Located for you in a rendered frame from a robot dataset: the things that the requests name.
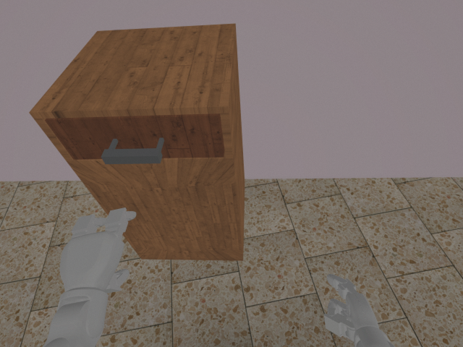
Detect cabinet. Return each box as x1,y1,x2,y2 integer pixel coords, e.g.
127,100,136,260
29,23,245,261

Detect left robot hand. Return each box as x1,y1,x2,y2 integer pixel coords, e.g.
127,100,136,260
60,207,137,294

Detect drawer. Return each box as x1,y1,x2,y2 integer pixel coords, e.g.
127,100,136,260
45,113,225,160

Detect right robot hand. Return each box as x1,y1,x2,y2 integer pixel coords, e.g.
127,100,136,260
324,274,379,342

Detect robot left forearm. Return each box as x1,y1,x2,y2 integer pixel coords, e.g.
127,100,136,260
43,287,109,347

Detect robot right forearm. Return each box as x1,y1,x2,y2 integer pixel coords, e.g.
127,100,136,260
354,326,395,347

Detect handle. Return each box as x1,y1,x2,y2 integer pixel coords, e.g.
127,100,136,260
101,137,164,164

